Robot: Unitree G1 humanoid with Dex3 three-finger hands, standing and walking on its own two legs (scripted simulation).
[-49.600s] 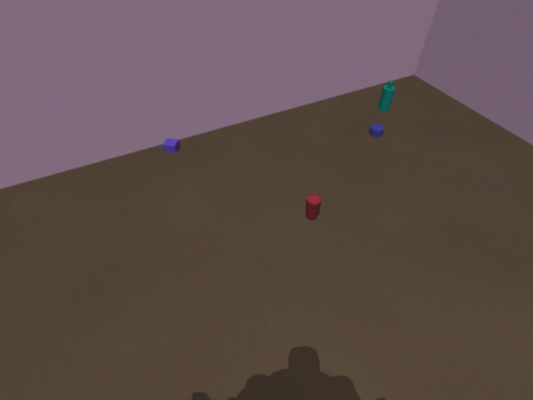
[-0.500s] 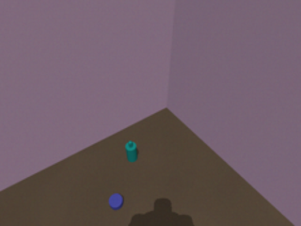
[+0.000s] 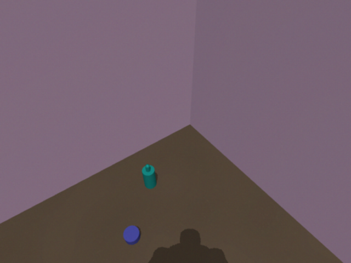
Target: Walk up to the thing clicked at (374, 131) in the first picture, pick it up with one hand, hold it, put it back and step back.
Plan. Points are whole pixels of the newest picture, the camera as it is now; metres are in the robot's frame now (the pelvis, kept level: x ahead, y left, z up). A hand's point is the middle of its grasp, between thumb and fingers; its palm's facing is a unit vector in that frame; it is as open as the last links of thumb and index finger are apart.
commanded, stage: stand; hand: left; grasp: from above
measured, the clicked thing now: (131, 235) +0.45 +0.27 -0.76
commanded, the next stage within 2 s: step back in 1.28 s
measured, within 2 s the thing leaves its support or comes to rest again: neither
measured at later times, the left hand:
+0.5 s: hand out of the picture +0.09 +0.24 -0.16, palm faces +0.01 -0.94 -0.33, open 7.4 cm
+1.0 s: hand out of the picture +0.09 +0.24 -0.15, palm faces +0.00 -0.94 -0.34, open 7.4 cm
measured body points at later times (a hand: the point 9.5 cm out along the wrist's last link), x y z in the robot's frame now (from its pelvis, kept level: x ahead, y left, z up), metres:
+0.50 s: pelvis +0.01 +0.00 +0.00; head +0.02 -0.01 +0.45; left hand +0.09 +0.29 -0.13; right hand +0.08 -0.30 -0.14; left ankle +0.01 +0.13 -0.75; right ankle +0.01 -0.13 -0.75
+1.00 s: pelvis +0.02 -0.01 +0.00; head +0.02 -0.01 +0.45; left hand +0.09 +0.29 -0.13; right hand +0.08 -0.30 -0.14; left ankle +0.01 +0.13 -0.75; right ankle +0.01 -0.13 -0.75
